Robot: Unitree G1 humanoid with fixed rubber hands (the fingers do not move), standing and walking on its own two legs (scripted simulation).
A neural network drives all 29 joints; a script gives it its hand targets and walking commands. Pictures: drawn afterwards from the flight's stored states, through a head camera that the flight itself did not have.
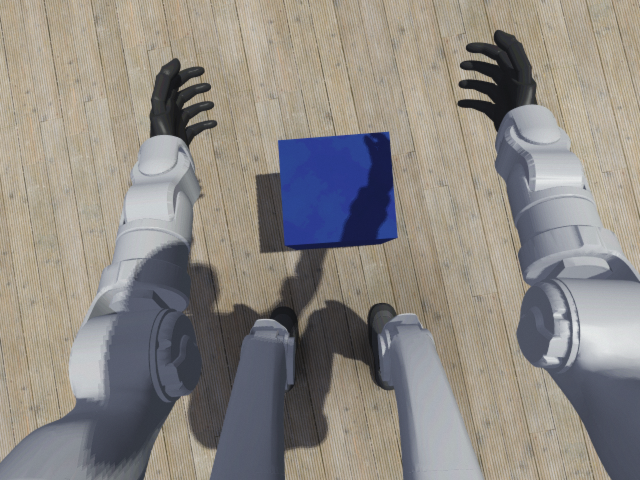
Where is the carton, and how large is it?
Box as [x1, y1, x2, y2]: [278, 132, 397, 249]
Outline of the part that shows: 388,132 278,140 285,245 295,249 376,244 397,237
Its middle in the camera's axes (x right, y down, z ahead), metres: +0.04 -0.09 +0.85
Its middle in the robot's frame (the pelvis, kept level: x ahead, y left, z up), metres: +0.48 -0.01 -0.51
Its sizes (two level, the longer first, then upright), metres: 0.210 0.200 0.250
